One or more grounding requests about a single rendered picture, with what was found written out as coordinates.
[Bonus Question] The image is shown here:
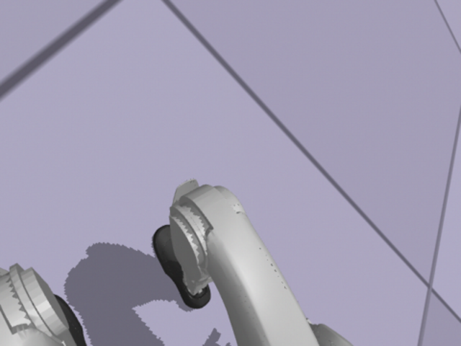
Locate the left robot foot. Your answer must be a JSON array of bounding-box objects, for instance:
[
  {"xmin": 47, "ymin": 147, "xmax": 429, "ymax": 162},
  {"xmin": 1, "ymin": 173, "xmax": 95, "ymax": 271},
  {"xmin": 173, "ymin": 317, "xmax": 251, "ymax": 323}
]
[{"xmin": 54, "ymin": 294, "xmax": 87, "ymax": 346}]

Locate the right robot foot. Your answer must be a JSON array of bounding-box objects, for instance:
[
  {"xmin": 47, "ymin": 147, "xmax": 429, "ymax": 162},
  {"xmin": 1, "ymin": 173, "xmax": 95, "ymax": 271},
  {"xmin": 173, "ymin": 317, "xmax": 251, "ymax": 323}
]
[{"xmin": 153, "ymin": 225, "xmax": 211, "ymax": 309}]

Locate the right robot hand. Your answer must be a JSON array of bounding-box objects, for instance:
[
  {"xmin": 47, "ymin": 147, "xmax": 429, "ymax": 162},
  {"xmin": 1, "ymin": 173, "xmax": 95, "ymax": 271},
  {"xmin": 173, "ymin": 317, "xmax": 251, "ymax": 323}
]
[{"xmin": 306, "ymin": 318, "xmax": 353, "ymax": 346}]

